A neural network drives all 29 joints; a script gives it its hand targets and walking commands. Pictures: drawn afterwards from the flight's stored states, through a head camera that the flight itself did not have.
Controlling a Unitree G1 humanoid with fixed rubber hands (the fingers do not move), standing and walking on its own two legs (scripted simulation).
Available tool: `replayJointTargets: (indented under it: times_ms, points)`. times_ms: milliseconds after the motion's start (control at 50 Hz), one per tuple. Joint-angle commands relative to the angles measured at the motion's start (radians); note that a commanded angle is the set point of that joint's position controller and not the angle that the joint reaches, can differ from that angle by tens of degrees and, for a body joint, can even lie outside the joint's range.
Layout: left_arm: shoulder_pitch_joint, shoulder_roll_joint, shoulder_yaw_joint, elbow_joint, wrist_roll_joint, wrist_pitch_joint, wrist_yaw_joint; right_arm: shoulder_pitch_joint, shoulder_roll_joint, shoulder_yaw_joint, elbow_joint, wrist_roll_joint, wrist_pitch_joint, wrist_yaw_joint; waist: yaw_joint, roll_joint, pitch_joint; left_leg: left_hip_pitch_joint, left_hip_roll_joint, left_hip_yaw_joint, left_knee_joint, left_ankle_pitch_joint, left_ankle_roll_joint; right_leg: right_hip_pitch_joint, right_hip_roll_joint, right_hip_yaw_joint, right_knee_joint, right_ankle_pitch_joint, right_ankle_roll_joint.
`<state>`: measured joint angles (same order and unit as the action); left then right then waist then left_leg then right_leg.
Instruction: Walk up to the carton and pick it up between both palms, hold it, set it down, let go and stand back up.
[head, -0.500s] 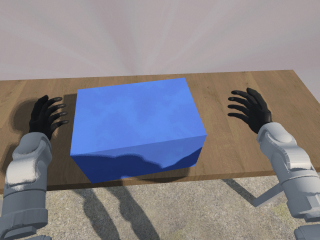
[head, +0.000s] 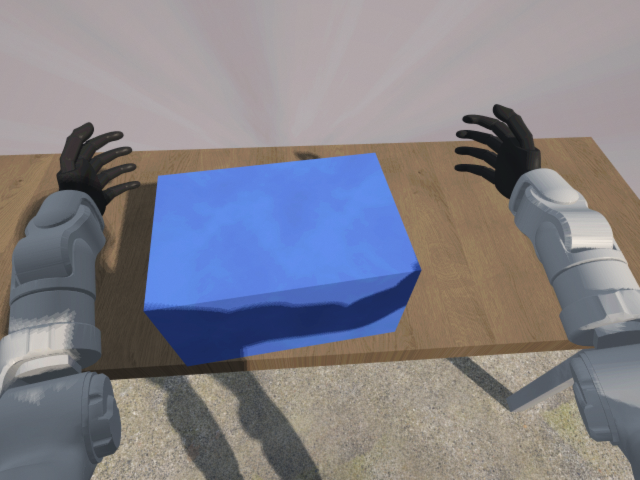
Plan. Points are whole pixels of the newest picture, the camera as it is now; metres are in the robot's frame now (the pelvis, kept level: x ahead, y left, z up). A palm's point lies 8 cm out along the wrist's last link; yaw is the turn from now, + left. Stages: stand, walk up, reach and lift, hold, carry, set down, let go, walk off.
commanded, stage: reach and lift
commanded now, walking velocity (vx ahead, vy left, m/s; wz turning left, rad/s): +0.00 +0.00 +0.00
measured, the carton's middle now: (282, 257) +0.40 +0.07 +0.00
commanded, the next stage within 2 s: none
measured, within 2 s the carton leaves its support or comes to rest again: neither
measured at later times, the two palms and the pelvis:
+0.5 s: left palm (96, 225) +0.40 +0.30 +0.08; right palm (506, 211) +0.41 -0.23 +0.09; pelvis +0.01 +0.00 +0.00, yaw +0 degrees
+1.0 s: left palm (111, 239) +0.40 +0.30 +0.05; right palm (480, 205) +0.44 -0.21 +0.07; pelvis -0.01 +0.01 -0.02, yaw -1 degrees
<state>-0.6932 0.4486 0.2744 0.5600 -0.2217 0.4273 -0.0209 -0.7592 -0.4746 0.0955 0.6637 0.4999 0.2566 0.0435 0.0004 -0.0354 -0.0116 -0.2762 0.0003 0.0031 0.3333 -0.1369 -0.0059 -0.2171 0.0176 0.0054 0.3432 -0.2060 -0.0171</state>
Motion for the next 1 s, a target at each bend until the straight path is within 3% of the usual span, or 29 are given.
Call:
replayJointTargets:
  times_ms: [0,60,80,100,140,160,180,220,260,300,320,340,400,480,500,520,540,560,580,640,660,680,740,760,820,840,860,880,980]
  points:
    - [-0.453,0.243,-0.059,0.077,-0.013,-0.038,0.019,-0.446,-0.211,-0.045,0.039,0.004,0.004,0.016,0.134,0.054,-0.449,0.133,0.012,0.035,0.02,0.154,-0.013,-0.015,0.018,-0.015,-0.039,0.119,0.005]
    - [-0.423,0.262,-0.064,-0.025,-0.03,-0.083,0.03,-0.409,-0.214,-0.058,0.037,0.002,-0.024,0.026,0.133,0.094,-0.627,0.196,0.014,0.024,0.07,0.336,-0.027,0.002,0.028,-0.029,-0.004,0.297,0.009]
    - [-0.37,0.245,-0.03,-0.06,-0.009,-0.086,0.029,-0.378,-0.206,-0.042,0.018,0.02,-0.044,0.022,0.16,0.098,-0.664,0.249,0.018,0.021,0.09,0.442,-0.035,0.036,0.035,-0.027,-0.006,0.383,0.011]
    - [-0.38,0.222,-0.062,-0.112,-0.012,-0.098,0.024,-0.381,-0.222,-0.082,0.007,0.019,-0.062,0.015,0.128,0.144,-0.727,0.295,0.018,0.022,0.112,0.532,-0.058,0.004,0.042,-0.039,-0.005,0.409,0.013]
    - [-0.362,0.233,-0.03,-0.004,-0.001,-0.098,0.013,-0.357,-0.234,-0.049,0.073,0.006,-0.068,0.011,0.133,0.083,-0.665,0.292,0.009,0.021,0.12,0.525,-0.056,0.015,0.047,-0.034,-0.019,0.401,0.026]
    - [-0.345,0.235,-0.017,0.0,0.009,-0.109,0.009,-0.362,-0.217,-0.036,0.073,0.026,-0.072,0.012,0.163,0.097,-0.677,0.271,0.011,0.029,0.116,0.526,-0.048,0.02,0.035,-0.022,-0.004,0.439,0.029]
    - [-0.345,0.22,-0.034,0.011,0.001,-0.128,0.003,-0.338,-0.202,-0.028,0.077,0.013,-0.082,0.01,0.144,0.077,-0.646,0.244,0.006,0.026,0.118,0.523,-0.046,0.047,0.037,-0.027,0.01,0.459,0.032]
    - [-0.266,0.196,-0.016,0.028,0.04,-0.135,-0.006,-0.31,-0.185,0.018,0.031,0.045,-0.114,0.014,0.176,0.09,-0.633,0.276,0.008,0.028,0.129,0.644,-0.048,0.057,0.042,-0.025,0.017,0.566,0.035]
    - [-0.257,0.167,-0.045,0.042,0.026,-0.152,-0.016,-0.303,-0.175,0.007,0.062,0.037,-0.14,0.009,0.15,0.118,-0.587,0.327,0.016,0.025,0.14,0.687,-0.062,-0.039,0.048,-0.046,-0.006,0.484,0.036]
    - [-0.155,0.158,-0.037,0.131,0.045,-0.18,-0.037,-0.237,-0.143,0.036,0.051,0.018,-0.161,0.005,0.158,0.053,-0.538,0.249,0.005,0.035,0.125,0.604,-0.04,0.051,0.035,-0.03,-0.004,0.533,0.039]
    - [-0.195,0.177,-0.012,0.141,0.051,-0.202,-0.041,-0.268,-0.149,0.043,0.024,0.041,-0.184,0.001,0.19,0.06,-0.558,0.208,0.006,0.038,0.132,0.608,-0.037,0.051,0.028,-0.026,0.025,0.553,0.047]
    - [-0.197,0.151,-0.039,0.141,0.049,-0.223,-0.044,-0.242,-0.141,0.048,0.039,0.021,-0.201,0.0,0.162,0.076,-0.551,0.219,0.009,0.037,0.133,0.585,-0.04,0.04,0.024,-0.031,0.023,0.528,0.045]
    - [-0.259,0.179,-0.069,0.281,0.011,-0.305,-0.054,-0.287,-0.116,0.05,0.048,0.005,-0.234,0.002,0.179,0.015,-0.534,0.119,0.002,0.051,0.115,0.445,-0.015,0.029,0.021,-0.025,0.028,0.403,0.042]
    - [-0.351,0.176,-0.152,0.281,-0.052,-0.441,-0.037,-0.336,-0.103,0.073,0.065,0.004,-0.316,0.013,0.169,0.054,-0.582,0.101,0.008,0.048,0.145,0.412,-0.03,-0.075,0.024,-0.036,0.039,0.313,0.026]
    - [-0.364,0.153,-0.181,0.325,-0.067,-0.47,-0.033,-0.341,-0.108,0.057,0.09,-0.002,-0.334,0.018,0.142,0.063,-0.604,0.107,0.01,0.043,0.163,0.404,-0.034,-0.122,0.033,-0.041,0.046,0.282,0.025]
    - [-0.434,0.18,-0.178,0.367,-0.089,-0.503,-0.021,-0.401,-0.108,0.085,0.111,0.017,-0.342,0.021,0.181,0.042,-0.593,0.047,0.01,0.048,0.173,0.35,-0.023,-0.158,0.022,-0.031,0.067,0.226,0.027]
    - [-0.439,0.169,-0.204,0.342,-0.093,-0.516,-0.013,-0.356,-0.117,0.054,0.174,0.004,-0.346,0.027,0.144,0.092,-0.656,0.1,0.02,0.036,0.164,0.333,-0.037,-0.191,0.03,-0.048,0.06,0.189,0.014]
    - [-0.404,0.156,-0.214,0.422,-0.086,-0.524,-0.002,-0.359,-0.113,0.077,0.265,0.023,-0.345,0.035,0.172,0.102,-0.585,0.079,0.026,0.033,0.171,0.319,-0.03,-0.234,0.021,-0.04,0.069,0.141,0.009]
    - [-0.428,0.141,-0.227,0.353,-0.097,-0.54,0.007,-0.386,-0.145,0.082,0.224,0.038,-0.357,0.042,0.179,0.106,-0.68,0.098,0.029,0.036,0.185,0.341,-0.042,-0.255,0.024,-0.04,0.074,0.145,0.0]
    - [-0.479,0.119,-0.27,0.525,-0.137,-0.567,0.027,-0.454,-0.121,0.12,0.342,0.068,-0.356,0.059,0.2,0.09,-0.675,0.028,0.035,0.035,0.186,0.213,-0.036,-0.334,0.022,-0.036,0.094,0.027,-0.007]
    - [-0.457,0.124,-0.264,0.476,-0.129,-0.588,0.034,-0.442,-0.131,0.138,0.335,0.078,-0.371,0.062,0.202,0.097,-0.722,0.047,0.034,0.036,0.207,0.229,-0.047,-0.349,0.021,-0.04,0.112,0.042,0.003]
    - [-0.406,0.111,-0.276,0.57,-0.137,-0.579,0.028,-0.421,-0.109,0.143,0.381,0.082,-0.368,0.064,0.206,0.06,-0.678,0.006,0.038,0.032,0.21,0.223,-0.033,-0.355,0.018,-0.032,0.106,0.043,0.0]
    - [-0.442,0.129,-0.269,0.601,-0.138,-0.601,0.029,-0.431,-0.128,0.169,0.43,0.091,-0.389,0.068,0.214,0.055,-0.745,0.011,0.037,0.039,0.231,0.249,-0.039,-0.373,0.022,-0.039,0.136,0.07,0.003]
    - [-0.456,0.095,-0.292,0.542,-0.139,-0.604,0.027,-0.446,-0.127,0.163,0.448,0.076,-0.4,0.062,0.174,0.067,-0.727,0.059,0.045,0.03,0.231,0.323,-0.048,-0.387,0.026,-0.054,0.128,0.12,0.012]
    - [-0.447,0.099,-0.295,0.425,-0.159,-0.625,0.028,-0.46,-0.158,0.152,0.341,0.095,-0.449,0.052,0.189,0.087,-0.912,0.132,0.046,0.013,0.288,0.507,-0.076,-0.421,0.045,-0.075,0.143,0.179,0.011]
    - [-0.472,0.082,-0.307,0.476,-0.153,-0.614,0.023,-0.459,-0.132,0.137,0.415,0.076,-0.443,0.05,0.16,0.117,-0.876,0.133,0.048,0.015,0.279,0.484,-0.075,-0.427,0.044,-0.087,0.133,0.156,0.012]
    - [-0.505,0.093,-0.299,0.441,-0.162,-0.618,0.023,-0.485,-0.138,0.121,0.335,0.065,-0.449,0.043,0.157,0.077,-0.92,0.103,0.045,0.013,0.286,0.458,-0.062,-0.397,0.036,-0.065,0.129,0.178,0.01]
    - [-0.435,0.109,-0.294,0.483,-0.17,-0.621,0.022,-0.461,-0.143,0.139,0.362,0.082,-0.452,0.041,0.182,0.067,-0.91,0.09,0.042,0.02,0.291,0.493,-0.061,-0.386,0.033,-0.069,0.145,0.21,0.023]
    - [-0.435,0.062,-0.299,0.413,-0.141,-0.594,0.026,-0.442,-0.146,0.137,0.377,0.077,-0.451,0.047,0.178,0.113,-0.845,0.151,0.051,0.001,0.283,0.542,-0.08,-0.407,0.049,-0.074,0.115,0.154,0.011]
